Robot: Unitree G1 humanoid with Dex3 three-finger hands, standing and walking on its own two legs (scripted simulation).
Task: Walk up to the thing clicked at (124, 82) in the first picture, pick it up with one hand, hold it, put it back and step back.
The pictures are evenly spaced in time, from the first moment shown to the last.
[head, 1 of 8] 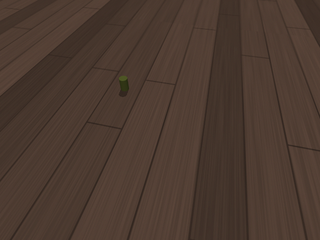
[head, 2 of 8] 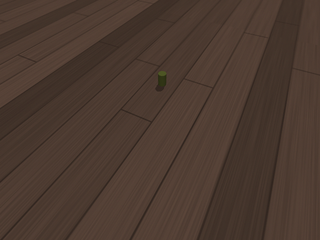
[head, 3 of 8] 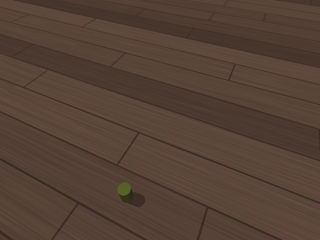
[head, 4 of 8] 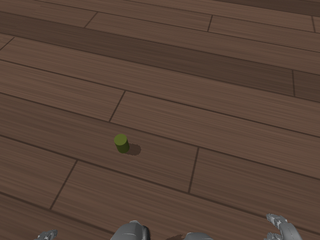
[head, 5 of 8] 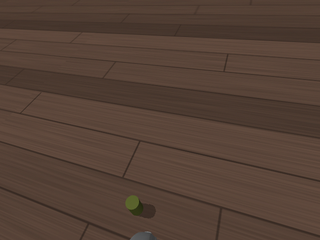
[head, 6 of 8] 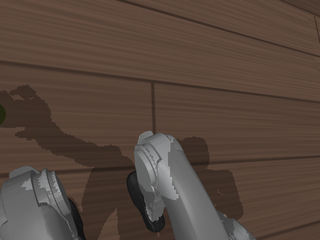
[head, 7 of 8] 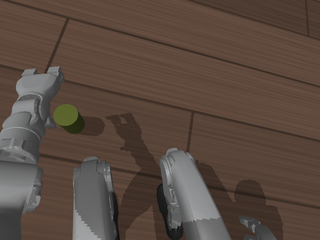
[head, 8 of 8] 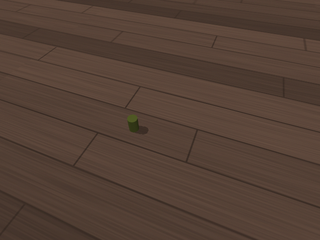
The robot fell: no
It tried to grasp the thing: yes
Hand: left
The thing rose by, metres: 0.62
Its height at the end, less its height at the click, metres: +0.00
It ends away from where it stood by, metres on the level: 0.02
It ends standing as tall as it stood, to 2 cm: yes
